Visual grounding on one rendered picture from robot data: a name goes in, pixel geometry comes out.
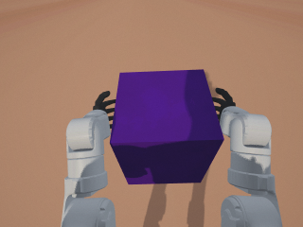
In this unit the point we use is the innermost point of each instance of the left robot forearm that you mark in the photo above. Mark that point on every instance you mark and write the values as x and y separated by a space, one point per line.
84 151

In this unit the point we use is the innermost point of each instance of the right robot forearm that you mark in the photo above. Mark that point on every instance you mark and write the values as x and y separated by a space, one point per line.
250 160

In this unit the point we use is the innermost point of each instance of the robot right hand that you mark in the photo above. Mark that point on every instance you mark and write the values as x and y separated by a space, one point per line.
228 102

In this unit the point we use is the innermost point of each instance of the robot left hand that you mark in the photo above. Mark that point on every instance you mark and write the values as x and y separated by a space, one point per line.
100 105

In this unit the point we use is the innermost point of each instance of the right robot upper arm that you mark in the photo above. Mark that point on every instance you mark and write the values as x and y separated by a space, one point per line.
249 211

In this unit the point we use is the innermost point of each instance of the left robot upper arm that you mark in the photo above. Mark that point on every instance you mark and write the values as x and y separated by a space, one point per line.
90 212

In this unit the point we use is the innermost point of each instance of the carton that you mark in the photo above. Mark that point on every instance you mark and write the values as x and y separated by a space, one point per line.
165 126

